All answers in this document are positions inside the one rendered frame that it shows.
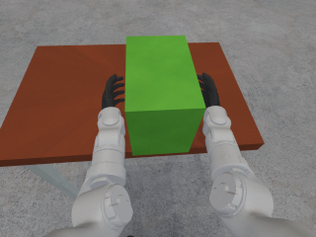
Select table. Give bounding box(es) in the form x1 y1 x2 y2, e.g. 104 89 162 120
0 42 265 200

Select robot left upper arm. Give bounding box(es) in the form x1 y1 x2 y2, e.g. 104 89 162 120
43 183 133 237

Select robot right upper arm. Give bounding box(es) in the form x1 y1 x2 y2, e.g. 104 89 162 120
209 172 316 237

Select robot left hand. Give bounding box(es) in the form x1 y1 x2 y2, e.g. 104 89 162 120
102 74 125 110

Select robot left forearm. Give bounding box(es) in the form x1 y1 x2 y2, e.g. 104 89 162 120
71 107 126 223

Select robot right hand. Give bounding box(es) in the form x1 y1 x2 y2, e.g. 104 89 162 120
197 72 221 109

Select robot right forearm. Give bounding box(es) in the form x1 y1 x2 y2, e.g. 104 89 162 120
202 106 262 184

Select carton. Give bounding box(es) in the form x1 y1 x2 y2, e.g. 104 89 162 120
124 36 206 156

